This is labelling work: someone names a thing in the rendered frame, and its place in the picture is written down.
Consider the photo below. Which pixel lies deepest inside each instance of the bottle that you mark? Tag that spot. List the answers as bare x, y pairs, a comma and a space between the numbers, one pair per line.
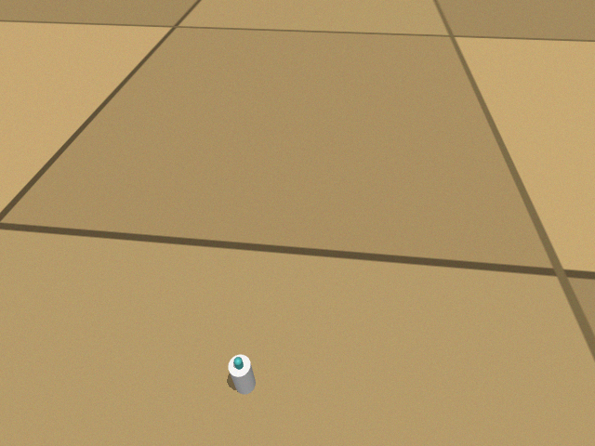
242, 374

